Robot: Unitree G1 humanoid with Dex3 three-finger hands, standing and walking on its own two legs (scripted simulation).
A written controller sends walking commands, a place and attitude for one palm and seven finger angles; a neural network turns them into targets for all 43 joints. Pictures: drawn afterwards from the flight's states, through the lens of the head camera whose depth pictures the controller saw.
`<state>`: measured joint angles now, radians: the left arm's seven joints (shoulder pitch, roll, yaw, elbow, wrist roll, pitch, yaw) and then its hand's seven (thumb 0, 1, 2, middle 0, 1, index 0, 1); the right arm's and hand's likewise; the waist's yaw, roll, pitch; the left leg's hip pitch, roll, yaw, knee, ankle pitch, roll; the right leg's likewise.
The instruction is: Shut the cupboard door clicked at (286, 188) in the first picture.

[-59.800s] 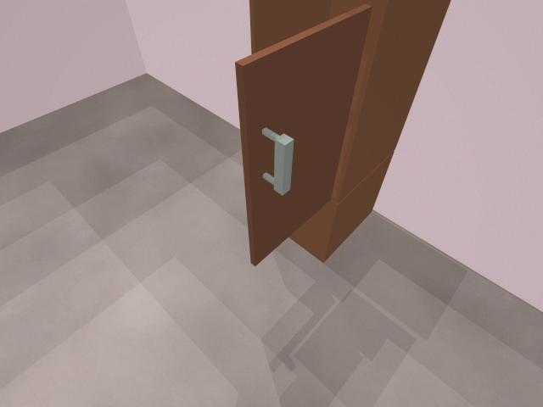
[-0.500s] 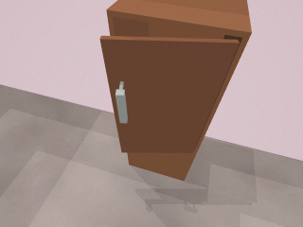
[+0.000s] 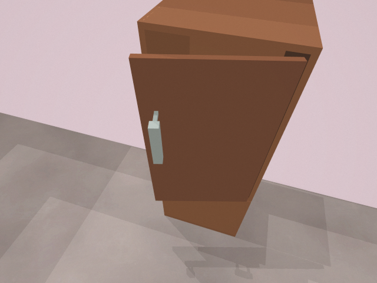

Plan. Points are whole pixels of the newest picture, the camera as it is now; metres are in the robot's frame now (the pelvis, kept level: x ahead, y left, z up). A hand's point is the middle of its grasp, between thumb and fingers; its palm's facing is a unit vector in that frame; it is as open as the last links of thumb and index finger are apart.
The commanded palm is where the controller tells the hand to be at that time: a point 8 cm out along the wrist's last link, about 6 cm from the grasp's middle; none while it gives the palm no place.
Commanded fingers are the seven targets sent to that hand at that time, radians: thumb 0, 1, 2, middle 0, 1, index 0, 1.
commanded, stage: look again from close up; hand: left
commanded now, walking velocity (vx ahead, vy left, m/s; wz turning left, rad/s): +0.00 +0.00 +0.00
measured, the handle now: (157, 137) +0.44 +0.11 +0.05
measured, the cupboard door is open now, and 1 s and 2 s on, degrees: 17 17 17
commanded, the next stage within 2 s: shuffle to correct the standing spot in 0.04 s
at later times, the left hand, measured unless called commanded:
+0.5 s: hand out of the picture -0.03 +0.15 -0.18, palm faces +0.02 -0.98 -0.20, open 7.4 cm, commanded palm none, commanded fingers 0.00 0.90 0.90 -0.20 -0.30 -0.20 -0.30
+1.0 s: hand out of the picture +0.01 +0.11 -0.18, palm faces +0.05 -0.99 -0.12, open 7.4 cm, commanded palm none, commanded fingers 0.00 0.90 0.90 -0.20 -0.30 -0.20 -0.30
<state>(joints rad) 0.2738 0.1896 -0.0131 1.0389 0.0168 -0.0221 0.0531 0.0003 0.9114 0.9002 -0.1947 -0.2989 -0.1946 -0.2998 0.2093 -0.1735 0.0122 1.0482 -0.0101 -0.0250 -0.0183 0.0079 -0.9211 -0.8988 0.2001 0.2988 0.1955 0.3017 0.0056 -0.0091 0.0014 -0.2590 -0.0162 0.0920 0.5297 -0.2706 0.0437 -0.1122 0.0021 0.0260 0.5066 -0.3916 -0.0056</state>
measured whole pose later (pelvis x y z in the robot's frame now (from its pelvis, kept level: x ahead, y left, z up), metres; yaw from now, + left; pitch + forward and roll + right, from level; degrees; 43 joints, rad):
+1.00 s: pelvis -0.02 -0.07 +0.01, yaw +1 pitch +1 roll -3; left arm 0.26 0.19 0.06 0.99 0.04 0.07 0.00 0.00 0.91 0.90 -0.19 -0.30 -0.19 -0.30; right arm 0.27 -0.13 -0.03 1.04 -0.03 -0.01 -0.04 0.00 -0.93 -0.90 0.20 0.30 0.20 0.30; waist 0.00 -0.05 0.03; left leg -0.26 0.10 0.10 0.49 -0.25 0.01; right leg -0.47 -0.05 -0.01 0.98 -0.33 0.03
